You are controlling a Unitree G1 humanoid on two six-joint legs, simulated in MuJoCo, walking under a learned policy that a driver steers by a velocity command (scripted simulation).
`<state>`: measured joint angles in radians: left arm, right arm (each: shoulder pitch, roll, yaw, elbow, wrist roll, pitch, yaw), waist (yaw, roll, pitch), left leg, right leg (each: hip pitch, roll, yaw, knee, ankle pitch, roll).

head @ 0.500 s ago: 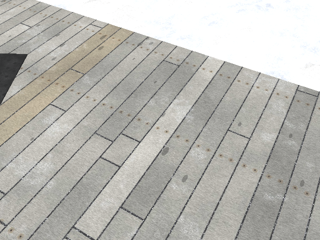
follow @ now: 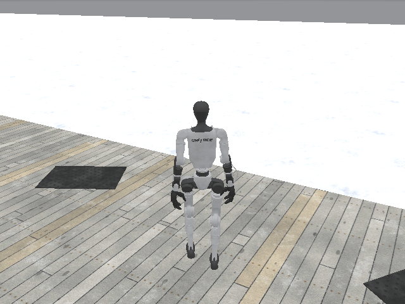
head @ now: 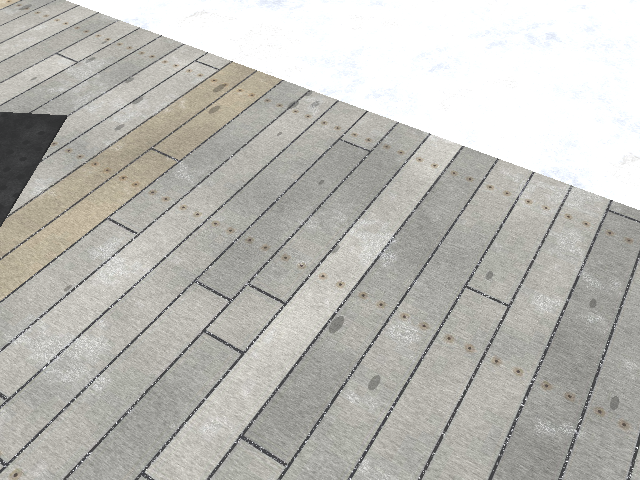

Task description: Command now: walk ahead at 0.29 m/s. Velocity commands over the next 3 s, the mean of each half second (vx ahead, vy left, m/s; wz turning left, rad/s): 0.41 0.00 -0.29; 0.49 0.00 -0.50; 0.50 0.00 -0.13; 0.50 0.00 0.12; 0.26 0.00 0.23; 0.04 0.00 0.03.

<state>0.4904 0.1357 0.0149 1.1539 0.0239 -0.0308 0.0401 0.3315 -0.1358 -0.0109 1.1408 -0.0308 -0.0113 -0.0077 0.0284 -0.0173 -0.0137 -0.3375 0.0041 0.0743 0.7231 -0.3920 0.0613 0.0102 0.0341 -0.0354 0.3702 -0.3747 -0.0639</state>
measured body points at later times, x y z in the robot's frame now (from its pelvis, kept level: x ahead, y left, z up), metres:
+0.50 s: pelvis +0.22 +0.05 +0.00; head +0.24 +0.05 +0.45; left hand +0.38 +0.25 -0.14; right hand +0.11 -0.15 -0.14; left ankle +0.11 +0.13 -0.74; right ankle +0.33 -0.09 -0.68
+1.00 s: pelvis +0.48 -0.05 +0.01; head +0.50 -0.08 +0.46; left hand +0.58 +0.20 -0.12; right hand +0.54 -0.33 -0.11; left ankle +0.70 +0.05 -0.67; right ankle +0.41 -0.05 -0.74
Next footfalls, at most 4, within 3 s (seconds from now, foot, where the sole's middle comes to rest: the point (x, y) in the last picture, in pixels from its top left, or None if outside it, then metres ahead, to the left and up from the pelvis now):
0.14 left None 0.15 0.13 -0.77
0.66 right None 0.44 -0.07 -0.77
1.20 left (369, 372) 0.81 -0.08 -0.77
1.76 right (489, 320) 0.98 -0.39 -0.77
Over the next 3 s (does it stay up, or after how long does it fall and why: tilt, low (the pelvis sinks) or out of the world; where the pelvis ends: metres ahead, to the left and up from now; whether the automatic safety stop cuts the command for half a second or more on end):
stays up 1.12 -0.39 0.01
